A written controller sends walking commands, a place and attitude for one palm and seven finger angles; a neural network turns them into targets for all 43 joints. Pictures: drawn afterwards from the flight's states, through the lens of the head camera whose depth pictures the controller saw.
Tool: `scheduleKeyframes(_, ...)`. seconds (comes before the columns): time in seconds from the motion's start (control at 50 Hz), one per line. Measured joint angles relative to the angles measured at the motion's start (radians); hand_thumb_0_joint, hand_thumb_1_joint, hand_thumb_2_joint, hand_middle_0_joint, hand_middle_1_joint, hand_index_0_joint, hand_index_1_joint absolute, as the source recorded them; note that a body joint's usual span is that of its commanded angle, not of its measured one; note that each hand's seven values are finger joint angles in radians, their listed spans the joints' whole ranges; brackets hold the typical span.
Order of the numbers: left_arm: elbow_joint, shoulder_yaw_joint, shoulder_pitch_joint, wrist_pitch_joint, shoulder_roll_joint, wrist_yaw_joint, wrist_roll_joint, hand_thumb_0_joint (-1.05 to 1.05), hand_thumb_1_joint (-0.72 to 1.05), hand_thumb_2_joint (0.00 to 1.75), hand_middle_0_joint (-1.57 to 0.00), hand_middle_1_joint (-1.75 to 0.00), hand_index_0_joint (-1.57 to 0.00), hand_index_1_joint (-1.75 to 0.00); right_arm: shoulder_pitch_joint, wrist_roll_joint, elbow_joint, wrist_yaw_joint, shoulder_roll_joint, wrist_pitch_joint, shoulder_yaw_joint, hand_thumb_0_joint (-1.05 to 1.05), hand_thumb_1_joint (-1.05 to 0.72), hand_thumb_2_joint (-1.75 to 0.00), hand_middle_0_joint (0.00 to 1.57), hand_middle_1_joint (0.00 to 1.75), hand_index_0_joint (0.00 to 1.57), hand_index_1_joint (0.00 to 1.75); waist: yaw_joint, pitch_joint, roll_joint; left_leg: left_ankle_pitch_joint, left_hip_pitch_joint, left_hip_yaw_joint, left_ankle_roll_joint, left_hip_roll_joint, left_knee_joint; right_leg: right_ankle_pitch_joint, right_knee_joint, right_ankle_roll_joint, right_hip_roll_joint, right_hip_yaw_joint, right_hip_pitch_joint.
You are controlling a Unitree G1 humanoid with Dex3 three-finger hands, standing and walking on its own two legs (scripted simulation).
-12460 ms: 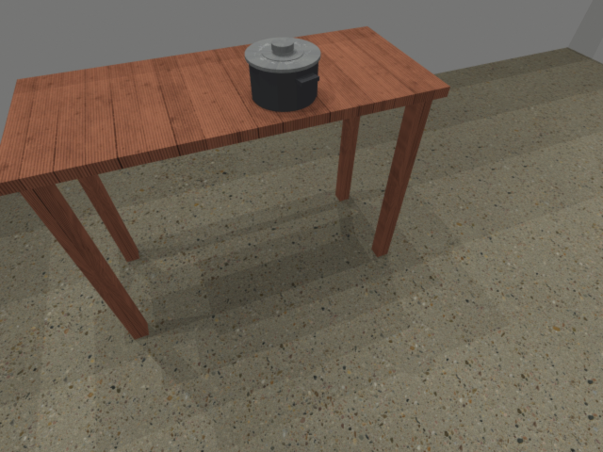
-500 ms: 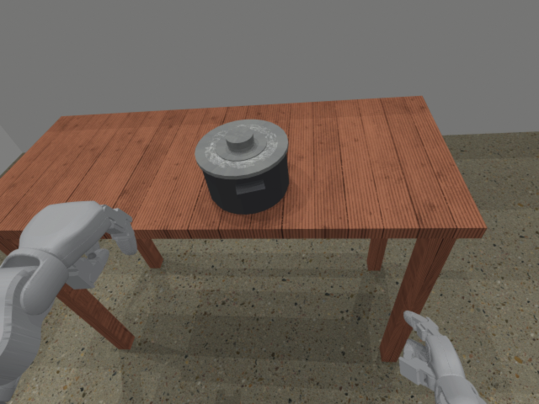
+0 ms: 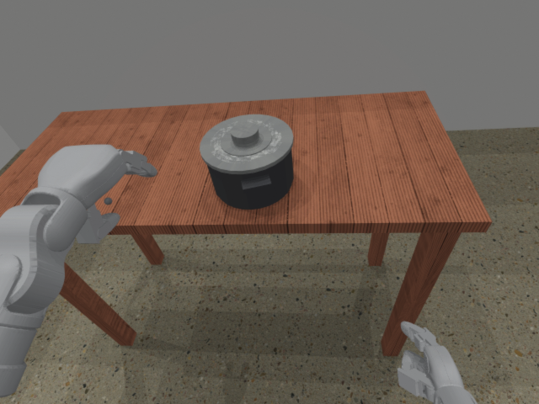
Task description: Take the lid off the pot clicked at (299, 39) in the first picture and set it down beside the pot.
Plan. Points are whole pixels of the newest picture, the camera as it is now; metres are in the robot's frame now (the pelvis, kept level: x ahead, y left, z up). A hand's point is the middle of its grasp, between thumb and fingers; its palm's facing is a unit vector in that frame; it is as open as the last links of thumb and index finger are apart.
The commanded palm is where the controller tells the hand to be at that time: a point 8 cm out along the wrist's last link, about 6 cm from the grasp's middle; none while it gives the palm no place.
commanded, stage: move the open hand above the knob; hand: left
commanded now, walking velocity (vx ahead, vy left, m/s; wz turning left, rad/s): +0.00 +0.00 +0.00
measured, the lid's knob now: (244, 132) +0.55 +0.11 +0.12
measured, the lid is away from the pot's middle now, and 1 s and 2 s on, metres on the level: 0.00 0.00 0.00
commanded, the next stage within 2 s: none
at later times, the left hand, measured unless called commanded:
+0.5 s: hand (155, 177) +0.37 +0.21 +0.18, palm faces -0.11 -0.06 -0.99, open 9.9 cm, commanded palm +0.34 +0.21 +0.26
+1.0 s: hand (183, 144) +0.43 +0.18 +0.19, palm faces -0.11 -0.08 -0.99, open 9.9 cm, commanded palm +0.40 +0.17 +0.26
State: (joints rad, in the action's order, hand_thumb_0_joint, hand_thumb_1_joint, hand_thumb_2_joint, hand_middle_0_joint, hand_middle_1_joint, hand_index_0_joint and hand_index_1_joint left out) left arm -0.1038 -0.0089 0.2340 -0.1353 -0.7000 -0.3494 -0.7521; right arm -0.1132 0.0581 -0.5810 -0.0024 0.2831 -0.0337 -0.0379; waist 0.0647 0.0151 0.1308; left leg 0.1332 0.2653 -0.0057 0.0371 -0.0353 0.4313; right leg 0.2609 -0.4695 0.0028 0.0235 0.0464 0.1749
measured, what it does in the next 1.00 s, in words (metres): stands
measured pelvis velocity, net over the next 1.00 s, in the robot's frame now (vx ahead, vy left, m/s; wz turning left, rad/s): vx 0.03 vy -0.01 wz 0.00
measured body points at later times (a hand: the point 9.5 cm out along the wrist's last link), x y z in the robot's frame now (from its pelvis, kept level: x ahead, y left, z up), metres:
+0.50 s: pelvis +0.02 +0.00 +0.00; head +0.03 -0.05 +0.45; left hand +0.37 +0.21 +0.23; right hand +0.23 -0.22 -0.10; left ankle +0.06 +0.10 -0.74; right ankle +0.00 -0.12 -0.74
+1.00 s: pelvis +0.03 -0.01 +0.00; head +0.03 -0.06 +0.44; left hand +0.43 +0.18 +0.25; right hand +0.22 -0.23 -0.11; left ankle +0.06 +0.10 -0.74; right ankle +0.00 -0.12 -0.74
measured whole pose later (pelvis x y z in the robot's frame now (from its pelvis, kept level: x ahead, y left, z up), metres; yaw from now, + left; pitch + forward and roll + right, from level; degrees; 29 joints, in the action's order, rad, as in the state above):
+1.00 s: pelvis +0.03 -0.01 +0.00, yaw +0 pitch +2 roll +1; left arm 0.27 0.21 0.71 -0.33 -0.55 -0.42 -0.81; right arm -0.11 0.08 -0.60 0.03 0.29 -0.12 -0.04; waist 0.03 -0.03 0.10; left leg 0.19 0.32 0.00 0.03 -0.04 0.48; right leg 0.33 -0.54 -0.01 0.03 0.05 0.24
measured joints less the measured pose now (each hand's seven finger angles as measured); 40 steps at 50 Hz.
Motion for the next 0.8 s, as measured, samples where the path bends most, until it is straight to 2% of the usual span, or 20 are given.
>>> scheduleKeyframes(0.08, 0.017, -0.005, 0.026, -0.038, 0.031, -0.009, 0.007, 0.0, -0.32, 1.56, -0.88, -0.09, -0.88, -0.09, -0.003, 0.006, 0.013, 0.013, 0.004, -0.008, 0.0, 0.01, -0.91, -0.89, 0.2, 0.3, 0.2, 0.3, 0.001, -0.012, 0.005, 0.003, 0.005, -0.003, 0.002, -0.003, 0.0, 0.003, -0.002, 0.003, 0.003, -0.003, 0.007)
scheduleKeyframes(0.14, 0.024, 0.027, 0.042, -0.046, 0.047, -0.024, -0.001, 0.0, -0.32, 1.57, -0.88, -0.09, -0.88, -0.08, 0.0, 0.006, 0.016, 0.013, 0.006, -0.011, -0.006, 0.01, -0.91, -0.89, 0.2, 0.3, 0.2, 0.3, 0.002, -0.009, 0.001, 0.006, 0.006, -0.003, 0.003, -0.006, 0.002, 0.009, -0.009, 0.004, 0.006, -0.003, 0.009)
scheduleKeyframes(0.24, 0.054, 0.08, 0.119, -0.039, 0.038, -0.036, -0.018, 0.0, -0.33, 1.58, -0.88, -0.09, -0.88, -0.08, 0.011, 0.0, 0.004, 0.002, 0.004, -0.005, -0.013, 0.01, -0.91, -0.89, 0.2, 0.3, 0.2, 0.3, 0.002, 0.001, -0.015, 0.012, 0.012, 0.002, 0.001, -0.007, 0.01, 0.019, -0.019, 0.0, 0.007, 0.003, 0.014)
scheduleKeyframes(0.32, 0.096, 0.073, 0.176, -0.063, 0.039, -0.039, -0.026, 0.0, -0.33, 1.58, -0.88, -0.09, -0.88, -0.08, 0.012, -0.001, 0.0, 0.011, 0.005, -0.013, -0.01, 0.01, -0.91, -0.89, 0.2, 0.3, 0.2, 0.3, -0.003, -0.008, -0.017, 0.018, 0.02, 0.003, -0.002, -0.005, 0.015, 0.023, -0.019, -0.002, 0.005, 0.003, 0.02)
scheduleKeyframes(0.42, 0.109, 0.087, 0.182, -0.11, 0.076, -0.053, -0.025, 0.0, -0.33, 1.58, -0.88, -0.09, -0.88, -0.08, 0.005, 0.006, 0.008, 0.028, 0.014, -0.034, -0.005, 0.01, -0.91, -0.89, 0.2, 0.3, 0.2, 0.3, -0.008, -0.024, -0.011, 0.03, 0.024, 0.0, -0.001, -0.005, 0.021, 0.032, -0.024, -0.001, 0.005, -0.001, 0.025)
scheduleKeyframes(0.52, 0.105, 0.134, 0.207, -0.104, 0.081, -0.065, -0.029, 0.0, -0.33, 1.58, -0.88, -0.09, -0.88, -0.08, 0.014, 0.003, 0.003, 0.022, 0.015, -0.038, -0.009, 0.01, -0.91, -0.89, 0.2, 0.3, 0.2, 0.3, -0.016, -0.013, -0.019, 0.038, 0.024, -0.001, -0.002, -0.007, 0.029, 0.044, -0.038, -0.003, 0.007, -0.002, 0.027)
scheduleKeyframes(0.6, 0.155, 0.136, 0.269, -0.114, 0.069, -0.062, -0.038, 0.0, -0.33, 1.58, -0.89, -0.09, -0.88, -0.08, 0.015, 0.003, -0.005, 0.023, 0.012, -0.044, -0.009, 0.01, -0.91, -0.89, 0.2, 0.3, 0.2, 0.3, -0.019, -0.017, -0.023, 0.041, 0.03, 0.0, -0.006, -0.005, 0.031, 0.048, -0.041, -0.007, 0.005, -0.001, 0.034)
scheduleKeyframes(0.68, 0.179, 0.127, 0.292, -0.15, 0.095, -0.063, -0.035, 0.0, -0.33, 1.58, -0.88, -0.09, -0.88, -0.08, 0.005, 0.008, 0.0, 0.039, 0.014, -0.058, -0.001, 0.01, -0.91, -0.89, 0.2, 0.3, 0.2, 0.3, -0.019, -0.033, -0.017, 0.044, 0.038, 0.001, -0.006, -0.006, 0.033, 0.052, -0.044, -0.007, 0.006, -0.001, 0.042)
scheduleKeyframes(0.8, 0.214, 0.19, 0.321, -0.156, 0.117, -0.081, -0.043, 0.0, -0.33, 1.58, -0.88, -0.09, -0.88, -0.08, 0.015, 0.013, -0.004, 0.031, 0.012, -0.07, -0.009, 0.01, -0.91, -0.89, 0.2, 0.3, 0.2, 0.3, -0.027, -0.024, -0.024, 0.053, 0.043, 0.001, -0.007, -0.007, 0.046, 0.064, -0.062, -0.008, 0.007, 0.0, 0.049)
